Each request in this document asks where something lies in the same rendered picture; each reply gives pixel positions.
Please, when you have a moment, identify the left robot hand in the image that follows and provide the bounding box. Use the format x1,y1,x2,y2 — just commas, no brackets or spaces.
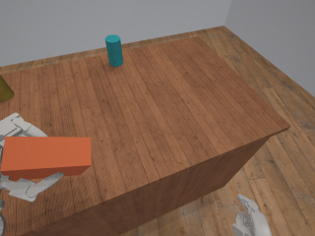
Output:
0,112,65,203

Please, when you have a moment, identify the table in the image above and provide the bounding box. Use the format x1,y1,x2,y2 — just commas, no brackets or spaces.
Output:
0,36,291,236

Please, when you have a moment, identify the sponge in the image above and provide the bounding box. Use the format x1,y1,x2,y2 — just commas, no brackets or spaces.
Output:
0,137,92,181

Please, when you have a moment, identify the right robot hand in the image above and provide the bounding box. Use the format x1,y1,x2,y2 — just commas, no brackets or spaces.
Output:
232,194,272,236

